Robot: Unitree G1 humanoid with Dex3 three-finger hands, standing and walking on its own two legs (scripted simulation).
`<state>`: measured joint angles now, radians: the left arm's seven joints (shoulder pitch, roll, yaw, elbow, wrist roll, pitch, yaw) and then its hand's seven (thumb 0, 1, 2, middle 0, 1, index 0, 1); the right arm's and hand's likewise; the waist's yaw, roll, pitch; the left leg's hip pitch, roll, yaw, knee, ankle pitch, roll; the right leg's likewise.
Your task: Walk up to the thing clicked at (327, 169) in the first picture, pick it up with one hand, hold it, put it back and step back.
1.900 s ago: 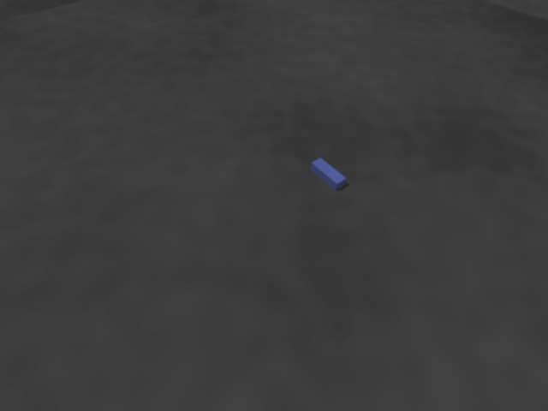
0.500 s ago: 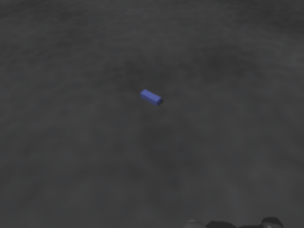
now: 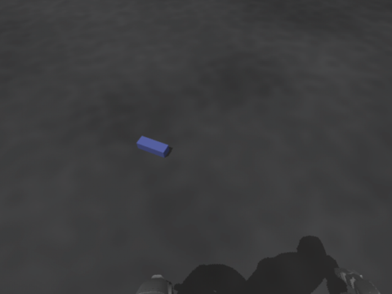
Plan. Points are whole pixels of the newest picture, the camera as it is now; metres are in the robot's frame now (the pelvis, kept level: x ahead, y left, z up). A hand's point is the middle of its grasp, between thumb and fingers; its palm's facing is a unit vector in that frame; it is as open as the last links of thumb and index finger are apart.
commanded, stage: walk up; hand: left
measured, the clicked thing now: (153, 146) +1.02 +0.28 -0.72
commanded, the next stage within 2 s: none
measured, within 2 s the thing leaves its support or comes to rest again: neither
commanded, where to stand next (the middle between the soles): +0.61 +0.27 m, yaw -25 degrees
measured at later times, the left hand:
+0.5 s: hand (66, 204) +0.34 +0.34 -0.10, palm faces -0.17 -0.84 -0.52, open 7.4 cm
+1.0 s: hand (43, 155) +0.52 +0.48 -0.12, palm faces -0.34 -0.80 -0.50, open 7.4 cm
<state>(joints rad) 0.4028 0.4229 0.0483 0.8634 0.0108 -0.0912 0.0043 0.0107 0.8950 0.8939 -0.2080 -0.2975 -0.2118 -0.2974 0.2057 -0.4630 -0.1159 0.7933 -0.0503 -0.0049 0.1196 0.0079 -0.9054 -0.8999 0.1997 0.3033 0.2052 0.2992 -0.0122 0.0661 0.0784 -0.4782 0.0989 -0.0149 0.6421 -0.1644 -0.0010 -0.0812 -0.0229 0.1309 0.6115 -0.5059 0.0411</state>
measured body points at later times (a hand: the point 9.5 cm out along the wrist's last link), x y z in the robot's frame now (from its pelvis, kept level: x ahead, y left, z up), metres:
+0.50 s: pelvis +0.20 +0.07 +0.00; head +0.21 +0.03 +0.45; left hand +0.35 +0.38 -0.06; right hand +0.21 -0.25 -0.13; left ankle +0.22 +0.21 -0.66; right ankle +0.23 -0.06 -0.71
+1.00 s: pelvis +0.36 +0.21 +0.00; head +0.37 +0.19 +0.45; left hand +0.54 +0.52 -0.08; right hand +0.29 -0.10 -0.11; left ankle +0.40 +0.30 -0.71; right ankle +0.40 +0.10 -0.68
